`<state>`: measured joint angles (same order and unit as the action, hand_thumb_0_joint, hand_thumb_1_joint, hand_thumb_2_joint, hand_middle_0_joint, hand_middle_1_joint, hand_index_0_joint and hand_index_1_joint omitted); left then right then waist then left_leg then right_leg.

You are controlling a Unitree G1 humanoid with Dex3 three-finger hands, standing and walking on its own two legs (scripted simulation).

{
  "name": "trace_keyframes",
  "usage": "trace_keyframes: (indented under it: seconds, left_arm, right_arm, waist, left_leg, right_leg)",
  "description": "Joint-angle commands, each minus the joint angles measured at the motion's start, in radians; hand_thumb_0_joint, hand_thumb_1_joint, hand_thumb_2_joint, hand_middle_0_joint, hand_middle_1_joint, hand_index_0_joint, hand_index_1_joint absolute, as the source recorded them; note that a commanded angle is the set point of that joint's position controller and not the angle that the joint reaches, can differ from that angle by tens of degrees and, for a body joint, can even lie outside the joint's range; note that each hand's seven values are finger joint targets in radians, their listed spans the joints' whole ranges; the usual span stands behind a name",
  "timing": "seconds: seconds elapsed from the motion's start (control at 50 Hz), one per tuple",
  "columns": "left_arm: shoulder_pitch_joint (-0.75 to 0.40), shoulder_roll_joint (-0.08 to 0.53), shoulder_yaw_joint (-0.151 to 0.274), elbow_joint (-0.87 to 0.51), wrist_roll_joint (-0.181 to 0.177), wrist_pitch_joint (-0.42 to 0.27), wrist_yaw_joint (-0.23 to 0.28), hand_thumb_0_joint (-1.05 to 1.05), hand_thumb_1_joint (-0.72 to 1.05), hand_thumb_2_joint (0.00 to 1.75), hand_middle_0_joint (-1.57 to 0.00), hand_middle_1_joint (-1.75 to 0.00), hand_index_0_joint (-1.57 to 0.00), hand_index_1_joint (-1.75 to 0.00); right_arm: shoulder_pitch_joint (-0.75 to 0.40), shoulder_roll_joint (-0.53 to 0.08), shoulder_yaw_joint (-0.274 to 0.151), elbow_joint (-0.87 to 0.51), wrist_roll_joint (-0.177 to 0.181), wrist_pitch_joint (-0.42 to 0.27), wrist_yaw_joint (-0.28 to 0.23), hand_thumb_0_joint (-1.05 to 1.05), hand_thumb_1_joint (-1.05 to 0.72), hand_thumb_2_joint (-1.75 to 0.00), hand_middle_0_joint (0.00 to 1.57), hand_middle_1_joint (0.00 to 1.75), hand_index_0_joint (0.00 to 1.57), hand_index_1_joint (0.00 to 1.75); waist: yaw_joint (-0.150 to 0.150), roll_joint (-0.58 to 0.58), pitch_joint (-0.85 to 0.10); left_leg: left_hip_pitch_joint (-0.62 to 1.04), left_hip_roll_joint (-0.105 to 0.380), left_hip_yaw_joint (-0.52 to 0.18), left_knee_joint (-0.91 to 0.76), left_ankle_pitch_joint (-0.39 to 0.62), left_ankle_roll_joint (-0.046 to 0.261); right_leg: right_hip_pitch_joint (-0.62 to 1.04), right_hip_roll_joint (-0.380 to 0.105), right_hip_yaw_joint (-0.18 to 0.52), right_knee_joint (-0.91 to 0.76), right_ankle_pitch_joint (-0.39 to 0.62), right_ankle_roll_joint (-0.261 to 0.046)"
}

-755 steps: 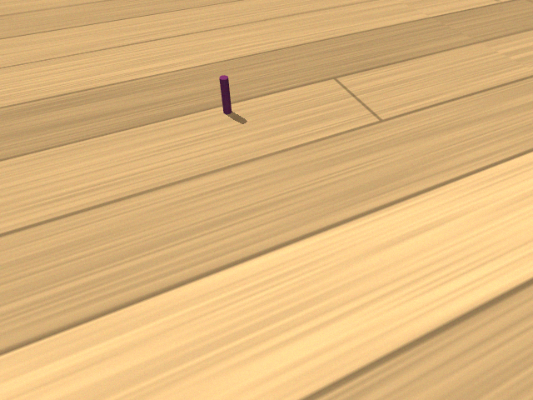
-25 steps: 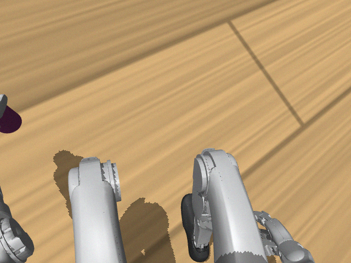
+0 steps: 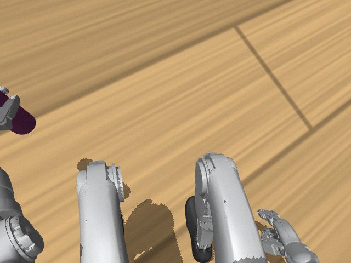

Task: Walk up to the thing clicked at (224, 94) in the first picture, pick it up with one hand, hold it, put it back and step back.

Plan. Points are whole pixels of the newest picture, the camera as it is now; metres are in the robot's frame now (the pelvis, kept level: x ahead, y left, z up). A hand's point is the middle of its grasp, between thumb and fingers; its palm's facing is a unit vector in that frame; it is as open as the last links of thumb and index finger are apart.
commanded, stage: settle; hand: left
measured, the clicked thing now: out of the picture +0.43 +0.34 -0.03
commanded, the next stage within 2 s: lift in 0.48 s
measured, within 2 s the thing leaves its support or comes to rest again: neither
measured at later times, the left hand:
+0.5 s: hand out of the picture +0.44 +0.34 +0.00, palm faces +0.42 -0.91 -0.03, open 8.2 cm
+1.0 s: hand out of the picture +0.42 +0.33 +0.06, palm faces +0.40 -0.92 -0.04, open 8.2 cm
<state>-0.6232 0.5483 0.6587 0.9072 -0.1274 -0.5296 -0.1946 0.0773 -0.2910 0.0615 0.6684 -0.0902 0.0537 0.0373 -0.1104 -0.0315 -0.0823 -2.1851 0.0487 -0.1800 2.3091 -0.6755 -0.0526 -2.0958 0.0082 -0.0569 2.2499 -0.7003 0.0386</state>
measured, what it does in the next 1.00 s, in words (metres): rises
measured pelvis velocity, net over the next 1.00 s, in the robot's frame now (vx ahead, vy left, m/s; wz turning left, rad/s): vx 0.00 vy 0.00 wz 0.03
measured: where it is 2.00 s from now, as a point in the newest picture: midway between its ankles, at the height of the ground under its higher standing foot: (158, 246)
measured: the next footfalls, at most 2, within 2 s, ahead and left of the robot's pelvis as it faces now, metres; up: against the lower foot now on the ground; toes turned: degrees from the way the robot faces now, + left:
none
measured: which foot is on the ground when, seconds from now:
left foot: down 0.00-1.00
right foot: down 0.00-1.00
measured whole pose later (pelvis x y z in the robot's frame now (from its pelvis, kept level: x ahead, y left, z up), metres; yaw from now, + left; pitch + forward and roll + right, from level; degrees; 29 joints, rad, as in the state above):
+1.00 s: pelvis +0.00 +0.00 +0.06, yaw +2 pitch +32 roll -6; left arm -0.55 0.46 0.59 0.76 -0.14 -0.46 -0.18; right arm 0.11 -0.26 0.02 0.65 -0.05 0.04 0.01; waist -0.08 0.00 -0.14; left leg -2.03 0.05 -0.14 2.12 -0.66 -0.04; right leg -1.95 -0.01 -0.04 2.07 -0.69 0.04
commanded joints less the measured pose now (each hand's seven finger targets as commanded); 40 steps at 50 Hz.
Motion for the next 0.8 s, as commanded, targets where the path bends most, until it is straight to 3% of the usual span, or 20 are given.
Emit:
trace_keyframes:
  seconds: [0.0, 0.12, 0.28, 0.36, 0.42, 0.46, 0.52, 0.56, 0.58, 0.66, 0.7, 0.72, 0.78]
  left_arm:
    - [-0.329, 0.320, 0.031, -0.268, -0.037, -0.096, 0.005, 0.00, 0.33, 1.39, -1.36, -1.53, -1.40, -1.52]
    - [-0.331, 0.317, 0.040, -0.272, -0.036, -0.094, 0.001, 0.00, 0.31, 1.38, -1.34, -1.52, -1.39, -1.50]
    - [-0.332, 0.319, 0.042, -0.238, -0.029, -0.091, 0.007, 0.00, 0.31, 1.40, -1.36, -1.54, -1.40, -1.52]
    - [-0.345, 0.306, 0.025, -0.247, -0.024, -0.089, 0.008, 0.00, 0.32, 1.40, -1.35, -1.53, -1.40, -1.51]
    - [-0.350, 0.312, 0.038, -0.258, -0.024, -0.093, 0.016, 0.00, 0.32, 1.41, -1.35, -1.53, -1.40, -1.51]
    - [-0.351, 0.295, 0.020, -0.255, -0.021, -0.092, 0.015, 0.00, 0.31, 1.40, -1.35, -1.53, -1.40, -1.51]
    - [-0.332, 0.310, 0.041, -0.248, -0.016, -0.091, 0.019, 0.00, 0.31, 1.40, -1.34, -1.52, -1.38, -1.50]
    - [-0.359, 0.289, 0.019, -0.253, -0.019, -0.095, 0.019, 0.00, 0.30, 1.39, -1.34, -1.52, -1.39, -1.51]
    - [-0.347, 0.286, 0.033, -0.258, -0.024, -0.098, 0.019, 0.00, 0.27, 1.32, -1.34, -1.54, -1.41, -1.50]
    - [-0.323, 0.307, 0.027, -0.281, -0.010, -0.088, 0.015, 0.00, 0.23, 1.34, -1.30, -1.52, -1.36, -1.49]
    - [-0.340, 0.289, 0.009, -0.325, -0.021, -0.084, 0.007, 0.00, 0.24, 1.33, -1.30, -1.52, -1.37, -1.48]
    - [-0.332, 0.304, 0.020, -0.335, -0.024, -0.080, 0.009, 0.00, 0.22, 1.33, -1.29, -1.51, -1.35, -1.47]
    - [-0.315, 0.274, 0.014, -0.354, -0.035, -0.066, 0.013, 0.00, 0.24, 1.34, -1.30, -1.52, -1.36, -1.48]
  right_arm:
    - [0.122, -0.211, -0.081, -0.046, 0.005, -0.019, -0.016, 0.00, -0.88, -0.89, 0.20, 0.30, 0.20, 0.30]
    - [0.135, -0.214, -0.089, -0.042, 0.009, -0.023, -0.019, 0.00, -0.88, -0.89, 0.20, 0.30, 0.20, 0.30]
    - [0.149, -0.201, -0.095, -0.039, 0.009, -0.029, -0.021, 0.00, -0.88, -0.89, 0.20, 0.30, 0.20, 0.30]
    - [0.155, -0.199, -0.095, -0.035, 0.011, -0.031, -0.022, 0.00, -0.88, -0.89, 0.20, 0.30, 0.20, 0.30]
    - [0.149, -0.201, -0.096, -0.041, 0.012, -0.033, -0.022, 0.00, -0.88, -0.89, 0.20, 0.30, 0.20, 0.30]
    - [0.150, -0.198, -0.096, -0.039, 0.011, -0.034, -0.021, 0.00, -0.88, -0.89, 0.20, 0.30, 0.20, 0.30]
    - [0.156, -0.199, -0.098, -0.044, 0.009, -0.032, -0.021, 0.00, -0.88, -0.89, 0.20, 0.30, 0.20, 0.30]
    - [0.157, -0.192, -0.095, -0.041, 0.011, -0.034, -0.020, 0.00, -0.88, -0.89, 0.20, 0.30, 0.20, 0.30]
    - [0.148, -0.194, -0.097, -0.050, 0.010, -0.034, -0.020, 0.00, -0.90, -0.90, 0.20, 0.30, 0.20, 0.30]
    - [0.156, -0.197, -0.102, -0.053, 0.012, -0.031, -0.022, 0.00, -0.89, -0.89, 0.20, 0.30, 0.20, 0.30]
    - [0.151, -0.196, -0.102, -0.061, 0.016, -0.031, -0.022, 0.00, -0.89, -0.89, 0.20, 0.30, 0.20, 0.30]
    - [0.155, -0.194, -0.104, -0.064, 0.018, -0.033, -0.024, 0.00, -0.89, -0.89, 0.20, 0.30, 0.20, 0.30]
    - [0.151, -0.192, -0.109, -0.068, 0.025, -0.035, -0.028, 0.00, -0.89, -0.89, 0.20, 0.30, 0.20, 0.30]
  waist:
    - [0.024, 0.282, -0.658]
    - [0.029, 0.277, -0.699]
    - [0.035, 0.237, -0.705]
    - [0.033, 0.259, -0.707]
    - [0.033, 0.249, -0.693]
    - [0.035, 0.273, -0.697]
    - [0.037, 0.259, -0.717]
    - [0.023, 0.250, -0.689]
    - [0.032, 0.251, -0.707]
    - [0.045, 0.268, -0.740]
    - [0.041, 0.302, -0.769]
    - [0.047, 0.285, -0.772]
    - [0.045, 0.280, -0.748]
  left_leg:
    - [0.502, -0.008, 0.122, -0.293, 0.087, 0.064]
    - [0.561, -0.008, 0.116, -0.311, 0.144, 0.059]
    - [0.531, -0.013, 0.134, -0.317, 0.120, 0.066]
    - [0.567, -0.014, 0.128, -0.339, 0.138, 0.063]
    - [0.562, -0.013, 0.128, -0.341, 0.142, 0.064]
    - [0.593, -0.011, 0.124, -0.352, 0.151, 0.060]
    - [0.600, -0.010, 0.124, -0.348, 0.196, 0.062]
    - [0.574, -0.011, 0.123, -0.358, 0.145, 0.062]
    - [0.583, -0.013, 0.125, -0.359, 0.150, 0.063]
    - [0.624, -0.013, 0.126, -0.380, 0.175, 0.060]
    - [0.662, -0.014, 0.122, -0.392, 0.191, 0.058]
    - [0.659, -0.014, 0.129, -0.392, 0.197, 0.062]
    - [0.663, -0.015, 0.124, -0.416, 0.152, 0.061]
  right_leg:
    - [0.296, 0.023, -0.056, -0.256, 0.136, -0.072]
    - [0.300, 0.016, -0.056, -0.254, 0.178, -0.074]
    - [0.352, 0.016, -0.038, -0.298, 0.157, -0.069]
    - [0.343, 0.015, -0.041, -0.299, 0.167, -0.073]
    - [0.340, 0.014, -0.041, -0.301, 0.173, -0.072]
    - [0.329, 0.013, -0.043, -0.297, 0.177, -0.075]
    - [0.356, 0.012, -0.043, -0.302, 0.211, -0.072]
    - [0.349, 0.013, -0.043, -0.310, 0.171, -0.073]
    - [0.359, 0.012, -0.043, -0.311, 0.180, -0.072]
    - [0.379, 0.011, -0.040, -0.323, 0.192, -0.074]
    - [0.377, 0.008, -0.038, -0.321, 0.203, -0.077]
    - [0.407, 0.009, -0.033, -0.339, 0.211, -0.073]
    - [0.389, 0.009, -0.032, -0.360, 0.176, -0.074]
